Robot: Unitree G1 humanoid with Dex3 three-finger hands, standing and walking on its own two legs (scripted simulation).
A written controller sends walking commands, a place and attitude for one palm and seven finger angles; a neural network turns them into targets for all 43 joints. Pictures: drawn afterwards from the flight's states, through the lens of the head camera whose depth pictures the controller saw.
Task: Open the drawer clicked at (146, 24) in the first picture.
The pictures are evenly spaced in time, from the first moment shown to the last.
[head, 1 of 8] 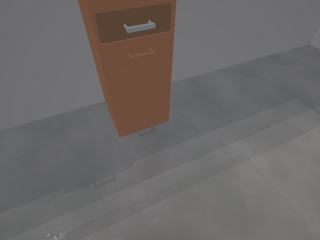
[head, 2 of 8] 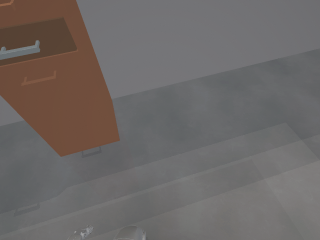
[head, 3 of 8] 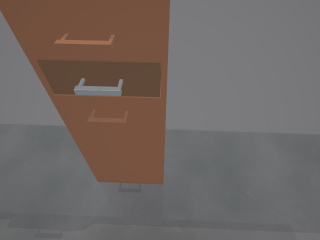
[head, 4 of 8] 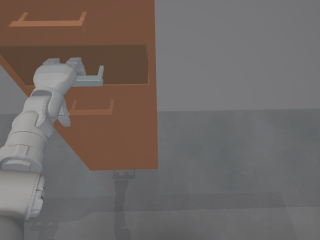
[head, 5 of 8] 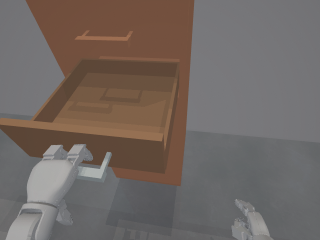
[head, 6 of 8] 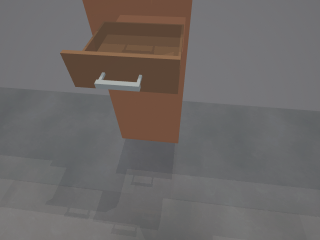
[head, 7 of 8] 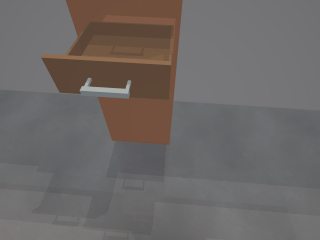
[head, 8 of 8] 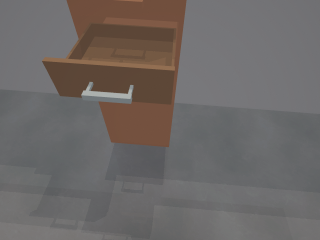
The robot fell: no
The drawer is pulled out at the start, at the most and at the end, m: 0.00 0.30 0.30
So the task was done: yes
